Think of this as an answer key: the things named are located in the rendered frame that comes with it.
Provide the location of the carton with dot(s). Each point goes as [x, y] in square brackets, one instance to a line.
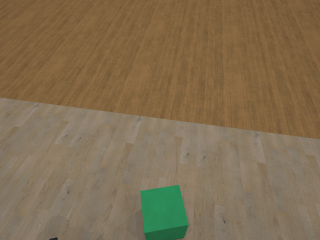
[163, 212]

